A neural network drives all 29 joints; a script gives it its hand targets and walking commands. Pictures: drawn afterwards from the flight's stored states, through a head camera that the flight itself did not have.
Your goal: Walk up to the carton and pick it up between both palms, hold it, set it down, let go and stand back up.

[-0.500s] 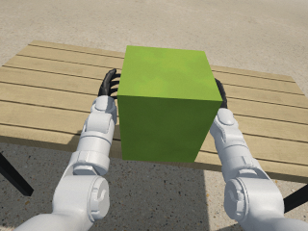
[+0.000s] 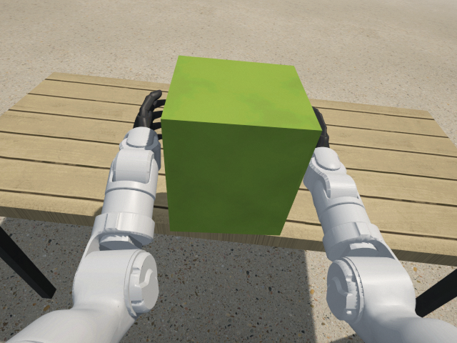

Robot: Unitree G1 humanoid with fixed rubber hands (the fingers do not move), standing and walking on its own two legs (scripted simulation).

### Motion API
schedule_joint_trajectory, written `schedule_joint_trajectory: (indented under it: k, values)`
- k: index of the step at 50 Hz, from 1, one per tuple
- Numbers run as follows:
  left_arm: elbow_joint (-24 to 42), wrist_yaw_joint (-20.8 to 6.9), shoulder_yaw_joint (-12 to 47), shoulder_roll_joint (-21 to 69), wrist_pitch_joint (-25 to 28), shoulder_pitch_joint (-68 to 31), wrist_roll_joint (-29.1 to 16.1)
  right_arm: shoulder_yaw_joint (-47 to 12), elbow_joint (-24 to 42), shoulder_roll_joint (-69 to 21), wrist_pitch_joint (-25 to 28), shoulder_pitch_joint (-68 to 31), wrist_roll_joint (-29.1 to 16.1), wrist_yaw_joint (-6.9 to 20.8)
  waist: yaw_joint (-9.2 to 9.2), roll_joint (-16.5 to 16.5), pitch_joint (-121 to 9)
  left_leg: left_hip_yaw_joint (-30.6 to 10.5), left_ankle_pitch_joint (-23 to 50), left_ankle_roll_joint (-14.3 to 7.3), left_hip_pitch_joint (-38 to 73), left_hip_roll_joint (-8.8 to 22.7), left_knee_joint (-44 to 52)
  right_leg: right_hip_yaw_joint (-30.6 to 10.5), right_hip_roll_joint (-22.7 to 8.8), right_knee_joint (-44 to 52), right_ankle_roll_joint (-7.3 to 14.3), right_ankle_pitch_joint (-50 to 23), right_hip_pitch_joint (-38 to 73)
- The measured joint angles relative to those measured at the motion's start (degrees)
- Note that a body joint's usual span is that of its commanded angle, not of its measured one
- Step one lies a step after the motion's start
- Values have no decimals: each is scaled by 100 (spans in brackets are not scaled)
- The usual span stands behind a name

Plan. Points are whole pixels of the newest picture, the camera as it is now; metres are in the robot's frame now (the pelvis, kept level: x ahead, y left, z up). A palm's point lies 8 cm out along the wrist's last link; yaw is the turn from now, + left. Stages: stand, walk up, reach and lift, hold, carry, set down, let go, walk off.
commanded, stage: reach and lift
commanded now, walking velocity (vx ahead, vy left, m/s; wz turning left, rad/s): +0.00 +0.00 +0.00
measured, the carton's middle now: (231, 149) +0.41 -0.01 +0.14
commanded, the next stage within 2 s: hold in 1.28 s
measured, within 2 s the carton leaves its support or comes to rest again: neither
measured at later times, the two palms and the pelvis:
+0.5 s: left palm (139, 130) +0.39 +0.15 +0.19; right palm (319, 141) +0.38 -0.16 +0.19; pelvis +0.00 +0.01 +0.00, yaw +0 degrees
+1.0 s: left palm (140, 125) +0.39 +0.14 +0.20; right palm (324, 133) +0.38 -0.16 +0.20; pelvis +0.01 +0.00 +0.00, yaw +0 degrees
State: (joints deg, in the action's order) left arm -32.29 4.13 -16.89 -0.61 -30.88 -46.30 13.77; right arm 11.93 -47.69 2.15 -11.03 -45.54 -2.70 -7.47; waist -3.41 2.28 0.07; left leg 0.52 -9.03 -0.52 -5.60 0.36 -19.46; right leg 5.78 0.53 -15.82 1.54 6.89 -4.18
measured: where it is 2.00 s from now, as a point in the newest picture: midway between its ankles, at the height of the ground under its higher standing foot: outside the picture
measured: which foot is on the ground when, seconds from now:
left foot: down 0.00-1.00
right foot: down 0.00-1.00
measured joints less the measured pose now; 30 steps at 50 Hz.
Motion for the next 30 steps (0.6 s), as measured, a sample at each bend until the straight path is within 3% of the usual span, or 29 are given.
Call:
schedule_joint_trajectory:
  k: [7,14,30]
  values:
    - [969,22,387,-102,-232,631,-280,-766,967,133,-314,480,-637,-273,-130,-31,-10,-31,-156,16,-8,46,-195,-4,55,-20,2,59,72]
    - [1430,8,311,19,-659,708,-168,-956,1271,286,-712,451,-930,-324,-145,52,8,-6,-171,-2,119,25,-169,-59,41,-74,-11,103,150]
    - [1564,-35,241,26,-932,602,-95,-857,1326,257,-935,326,-885,-297,-213,-65,-62,-34,-187,-67,94,-41,-199,-87,-4,-32,-81,82,165]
